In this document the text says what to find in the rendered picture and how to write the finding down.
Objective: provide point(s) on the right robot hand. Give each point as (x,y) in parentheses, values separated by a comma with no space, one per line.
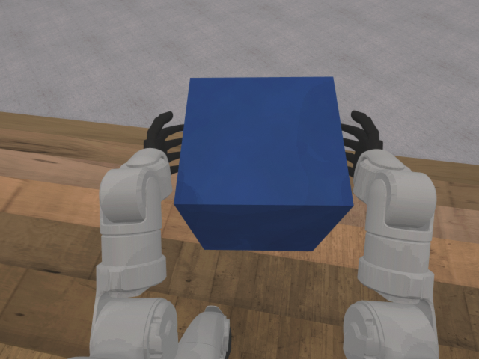
(368,138)

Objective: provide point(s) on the robot right forearm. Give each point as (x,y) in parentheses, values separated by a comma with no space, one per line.
(399,224)

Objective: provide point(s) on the robot left forearm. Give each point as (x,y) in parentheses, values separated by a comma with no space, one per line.
(130,223)

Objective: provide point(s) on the robot left upper arm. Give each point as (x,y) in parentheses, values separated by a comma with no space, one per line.
(135,328)

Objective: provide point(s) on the left robot hand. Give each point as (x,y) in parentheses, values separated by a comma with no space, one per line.
(156,137)

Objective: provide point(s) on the left robot thigh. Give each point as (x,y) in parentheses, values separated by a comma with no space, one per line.
(206,337)

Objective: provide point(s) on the left robot shin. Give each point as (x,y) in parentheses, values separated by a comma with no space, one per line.
(215,309)

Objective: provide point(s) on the robot right upper arm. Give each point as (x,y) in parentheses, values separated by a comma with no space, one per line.
(388,330)

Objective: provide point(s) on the carton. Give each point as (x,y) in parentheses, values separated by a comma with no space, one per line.
(262,163)

